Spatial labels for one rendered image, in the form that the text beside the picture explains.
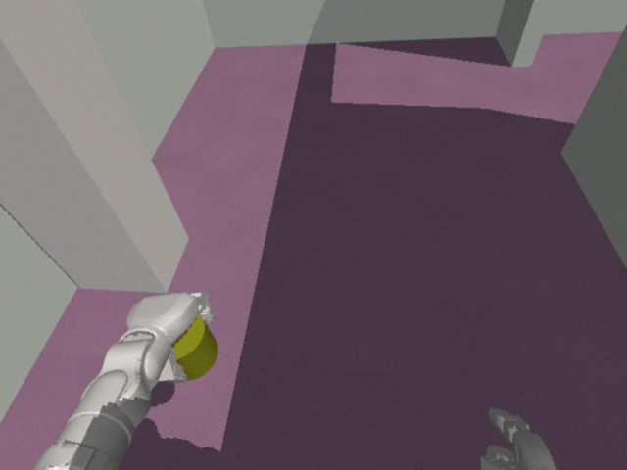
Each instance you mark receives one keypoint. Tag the right robot hand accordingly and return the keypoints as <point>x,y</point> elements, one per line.
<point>529,450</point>

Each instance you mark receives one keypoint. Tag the tin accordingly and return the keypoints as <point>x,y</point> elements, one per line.
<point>196,349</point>

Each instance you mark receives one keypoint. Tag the left robot arm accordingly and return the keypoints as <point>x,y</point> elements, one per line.
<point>102,426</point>

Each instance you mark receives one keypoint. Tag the left robot hand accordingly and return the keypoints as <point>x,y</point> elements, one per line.
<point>173,314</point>

